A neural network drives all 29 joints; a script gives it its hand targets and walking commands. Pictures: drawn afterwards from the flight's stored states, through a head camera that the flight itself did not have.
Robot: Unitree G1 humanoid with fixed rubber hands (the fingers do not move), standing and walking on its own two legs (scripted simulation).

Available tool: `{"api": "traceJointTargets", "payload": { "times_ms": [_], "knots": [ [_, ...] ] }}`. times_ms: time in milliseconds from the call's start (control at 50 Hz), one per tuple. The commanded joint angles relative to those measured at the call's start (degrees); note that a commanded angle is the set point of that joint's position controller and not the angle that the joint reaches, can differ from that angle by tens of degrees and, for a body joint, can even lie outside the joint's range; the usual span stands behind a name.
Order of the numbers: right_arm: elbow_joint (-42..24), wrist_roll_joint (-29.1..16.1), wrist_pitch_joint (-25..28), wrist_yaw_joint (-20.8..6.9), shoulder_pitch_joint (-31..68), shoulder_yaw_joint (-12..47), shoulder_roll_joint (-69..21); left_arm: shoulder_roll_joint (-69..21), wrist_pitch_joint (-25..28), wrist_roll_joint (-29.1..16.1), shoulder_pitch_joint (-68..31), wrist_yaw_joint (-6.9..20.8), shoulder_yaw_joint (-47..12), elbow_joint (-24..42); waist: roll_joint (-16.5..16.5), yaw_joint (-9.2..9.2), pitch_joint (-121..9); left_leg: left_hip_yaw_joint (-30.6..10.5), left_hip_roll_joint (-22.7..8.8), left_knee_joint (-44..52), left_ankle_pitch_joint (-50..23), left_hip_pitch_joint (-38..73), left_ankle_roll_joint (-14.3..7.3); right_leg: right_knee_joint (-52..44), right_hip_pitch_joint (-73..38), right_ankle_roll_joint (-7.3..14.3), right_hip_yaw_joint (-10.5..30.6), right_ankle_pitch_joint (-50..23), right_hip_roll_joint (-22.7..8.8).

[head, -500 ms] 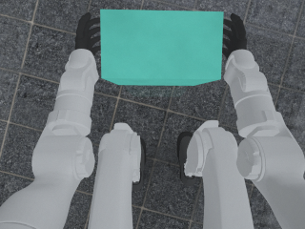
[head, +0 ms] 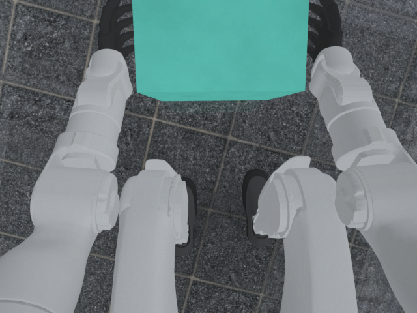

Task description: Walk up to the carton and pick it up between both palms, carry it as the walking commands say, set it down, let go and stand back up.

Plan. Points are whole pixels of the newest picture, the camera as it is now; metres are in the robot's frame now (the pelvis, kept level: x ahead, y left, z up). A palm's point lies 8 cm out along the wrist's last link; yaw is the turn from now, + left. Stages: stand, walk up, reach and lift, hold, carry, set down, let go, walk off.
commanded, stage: set down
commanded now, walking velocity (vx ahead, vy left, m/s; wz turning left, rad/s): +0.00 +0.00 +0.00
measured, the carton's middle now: (217, 60) +0.51 +0.00 -0.23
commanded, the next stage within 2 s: none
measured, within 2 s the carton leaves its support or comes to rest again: rests again in 0.38 s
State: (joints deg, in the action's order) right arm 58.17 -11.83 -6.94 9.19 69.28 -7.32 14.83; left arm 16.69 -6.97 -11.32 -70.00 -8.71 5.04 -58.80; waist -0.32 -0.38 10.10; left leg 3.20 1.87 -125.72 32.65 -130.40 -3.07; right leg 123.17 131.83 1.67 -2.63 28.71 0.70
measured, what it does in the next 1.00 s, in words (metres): stands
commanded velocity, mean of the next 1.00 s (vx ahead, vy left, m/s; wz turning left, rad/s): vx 0.00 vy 0.00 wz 0.00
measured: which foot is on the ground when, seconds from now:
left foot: down 0.00-1.00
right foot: down 0.00-1.00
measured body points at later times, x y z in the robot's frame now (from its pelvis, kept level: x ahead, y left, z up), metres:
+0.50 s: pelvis -0.01 +0.00 -0.01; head +0.33 +0.00 +0.29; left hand +0.52 +0.18 -0.17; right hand +0.52 -0.17 -0.16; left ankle +0.11 +0.10 -0.33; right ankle +0.13 -0.11 -0.33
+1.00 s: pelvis -0.02 +0.00 -0.02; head +0.32 +0.01 +0.28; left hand +0.52 +0.18 -0.17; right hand +0.52 -0.17 -0.17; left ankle +0.11 +0.10 -0.33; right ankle +0.13 -0.11 -0.33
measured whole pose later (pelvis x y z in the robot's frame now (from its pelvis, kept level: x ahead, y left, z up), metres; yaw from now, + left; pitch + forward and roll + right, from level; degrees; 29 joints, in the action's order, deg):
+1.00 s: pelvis -0.02 +0.00 -0.02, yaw +0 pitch +34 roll -1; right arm 73.0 -14.7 -2.6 8.1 79.9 -4.3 17.2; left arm 19.2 -3.2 -14.4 -80.3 -7.8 0.3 -73.6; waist -0.4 -0.2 15.3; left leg 3.3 1.8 -127.4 29.6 -131.9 -3.3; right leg 124.6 133.0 1.3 -2.6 25.8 0.9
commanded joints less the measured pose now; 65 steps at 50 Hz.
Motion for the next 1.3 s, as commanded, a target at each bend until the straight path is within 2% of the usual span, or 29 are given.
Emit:
{"api": "traceJointTargets", "payload": {
  "times_ms": [0, 140, 440, 740, 1040, 1180, 1280],
  "knots": [
    [-14.6, -3.5, 2.4, -13.5, 36.9, 18.8, -52.0, -52.4, 2.1, -3.9, -35.2, 14.7, -18.4, 14.6, 2.1, 0.34, -69.4, -3.5, 4.5, 11.9, -18.0, 32.8, 1.6, -6.3, -37.3, 0.2, 1.3, -15.9, 5.7],
    [-12.1, -3.5, 3.4, -12.9, 38.4, 17.5, -50.4, -51.3, 2.9, -4.4, -36.9, 14.7, -17.2, 11.7, 1.8, -0.26, -65.7, -3.7, 4.3, 11.8, -15.4, 30.7, 1.5, -6.5, -36.5, 0.4, 1.4, -13.8, 5.4],
    [-8.8, -6.1, 5.6, -11.9, 39.9, 18.5, -48.9, -47.6, 5.1, -5.8, -39.2, 13.8, -16.9, 9.9, 1.3, 1.50, -65.8, -3.5, 3.5, 10.3, -15.6, 30.3, 1.4, -5.5, -37.6, 0.2, 2.1, -14.5, 5.5],
    [-1.4, -4.9, 6.6, -12.2, 39.0, 15.1, -44.9, -46.1, 6.2, -5.6, -40.0, 13.3, -16.1, 4.2, 3.3, 0.51, -56.4, -4.7, 3.0, 10.7, -11.2, 28.1, 1.2, -5.2, -30.5, 0.8, 2.3, -9.9, 4.7],
    [3.9, -2.6, 6.7, -13.6, 38.2, 11.8, -42.5, -44.9, 6.3, -3.2, -38.4, 14.0, -13.2, -1.8, 2.4, 0.38, -48.9, -5.6, 2.4, 10.9, -7.7, 23.9, 0.6, -5.2, -26.3, 0.9, 2.6, -6.6, 4.0],
    [5.4, -1.4, 6.5, -13.4, 37.6, 10.7, -39.2, -41.4, 6.3, -2.6, -38.5, 13.9, -12.2, -3.3, 1.9, 0.03, -45.9, -5.7, 2.0, 11.2, -4.3, 21.7, 0.5, -5.3, -26.1, 0.9, 3.0, -3.9, 3.5],
    [6.5, -1.3, 6.8, -12.0, 35.4, 9.6, -32.3, -34.1, 6.8, -2.8, -36.6, 12.6, -11.2, -4.6, 1.5, 0.22, -45.0, -5.5, 1.6, 11.3, -3.0, 21.1, 0.9, -5.5, -27.3, 0.5, 3.2, -2.8, 3.0]
  ]
}}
